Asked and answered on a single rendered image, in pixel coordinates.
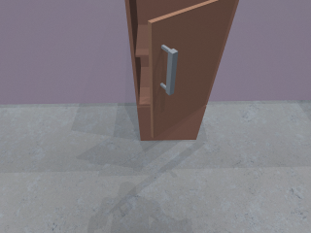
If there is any handle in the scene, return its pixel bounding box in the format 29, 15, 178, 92
160, 45, 178, 96

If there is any cupboard door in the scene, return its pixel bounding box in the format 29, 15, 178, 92
148, 0, 236, 138

